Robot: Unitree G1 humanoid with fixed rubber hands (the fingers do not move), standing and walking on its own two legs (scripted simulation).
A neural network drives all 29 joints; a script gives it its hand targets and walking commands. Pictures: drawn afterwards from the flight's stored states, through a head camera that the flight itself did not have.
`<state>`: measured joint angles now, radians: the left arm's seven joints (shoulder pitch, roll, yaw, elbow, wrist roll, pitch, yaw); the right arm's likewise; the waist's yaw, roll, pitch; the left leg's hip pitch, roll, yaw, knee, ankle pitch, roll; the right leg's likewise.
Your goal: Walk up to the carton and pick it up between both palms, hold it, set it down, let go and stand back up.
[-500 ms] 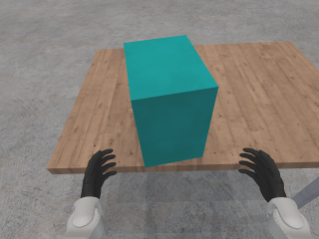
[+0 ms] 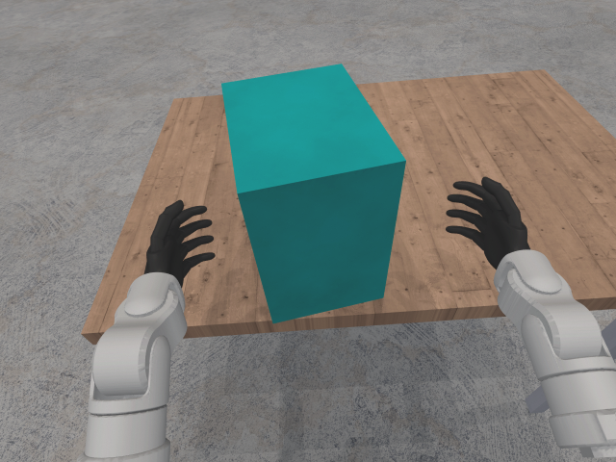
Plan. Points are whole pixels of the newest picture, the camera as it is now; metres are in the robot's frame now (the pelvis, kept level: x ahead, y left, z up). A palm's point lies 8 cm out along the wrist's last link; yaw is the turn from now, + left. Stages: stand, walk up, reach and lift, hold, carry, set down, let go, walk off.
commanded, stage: reach and lift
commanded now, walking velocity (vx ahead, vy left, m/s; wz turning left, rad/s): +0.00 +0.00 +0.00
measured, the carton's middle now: (306, 196) +0.47 +0.03 +0.09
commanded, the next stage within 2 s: none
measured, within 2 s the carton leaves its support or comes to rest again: neither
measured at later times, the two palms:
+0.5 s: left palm (162, 208) +0.36 +0.19 +0.18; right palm (506, 177) +0.39 -0.21 +0.18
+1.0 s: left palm (154, 142) +0.41 +0.19 +0.23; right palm (474, 110) +0.45 -0.18 +0.23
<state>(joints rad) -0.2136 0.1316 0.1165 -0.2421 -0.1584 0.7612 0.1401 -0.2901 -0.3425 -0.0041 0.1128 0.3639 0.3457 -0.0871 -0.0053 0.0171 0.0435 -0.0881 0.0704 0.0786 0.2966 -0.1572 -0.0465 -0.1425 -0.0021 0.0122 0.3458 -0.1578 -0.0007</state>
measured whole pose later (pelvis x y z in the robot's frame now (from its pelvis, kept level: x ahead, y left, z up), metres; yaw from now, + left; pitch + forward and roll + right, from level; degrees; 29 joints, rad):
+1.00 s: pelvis +0.01 +0.00 +0.00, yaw +2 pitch +3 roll -1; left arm -0.91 0.28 0.09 0.35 -0.18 0.82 0.16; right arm -1.03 -0.42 0.07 0.81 0.49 0.43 -0.07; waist 0.00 0.01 -0.05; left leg -0.22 0.08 0.03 0.35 -0.17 -0.06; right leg -0.22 0.01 -0.03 0.31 -0.14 0.00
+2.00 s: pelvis +0.00 -0.01 -0.01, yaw +2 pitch +10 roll -1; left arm -0.90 0.12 0.12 0.94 -0.10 0.17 0.18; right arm -0.98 -0.27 0.01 1.13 0.29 0.07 -0.10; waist 0.04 0.04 -0.12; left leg -0.39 0.09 0.02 0.39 -0.16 -0.06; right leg -0.39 0.01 -0.03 0.36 -0.13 -0.01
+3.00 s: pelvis +0.01 +0.00 +0.00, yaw +2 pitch +1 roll -1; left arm -0.75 -0.16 0.49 0.64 0.43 0.20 0.07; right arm -0.81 0.06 -0.47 0.93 -0.28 -0.05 -0.01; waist 0.00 -0.02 0.01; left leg -0.13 0.08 0.03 0.29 -0.16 -0.06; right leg -0.14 0.01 -0.03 0.26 -0.13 0.00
